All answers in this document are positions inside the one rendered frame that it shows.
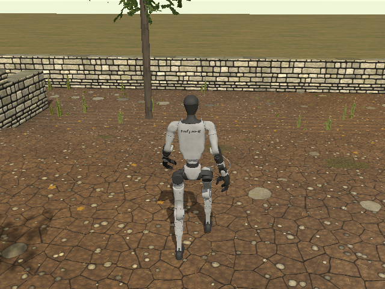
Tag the right robot hand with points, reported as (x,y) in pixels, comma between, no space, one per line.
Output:
(226,180)

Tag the left robot hand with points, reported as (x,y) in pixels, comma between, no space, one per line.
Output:
(170,161)

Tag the right robot forearm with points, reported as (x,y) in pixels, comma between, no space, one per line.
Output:
(220,163)

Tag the left robot forearm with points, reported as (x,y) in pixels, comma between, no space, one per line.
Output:
(165,155)

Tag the left robot upper arm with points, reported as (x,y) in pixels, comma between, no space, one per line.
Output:
(170,136)

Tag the left robot thigh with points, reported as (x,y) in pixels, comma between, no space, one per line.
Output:
(178,190)

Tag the robot head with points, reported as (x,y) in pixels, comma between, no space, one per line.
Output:
(191,103)

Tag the right robot upper arm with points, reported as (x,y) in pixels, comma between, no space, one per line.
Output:
(209,126)

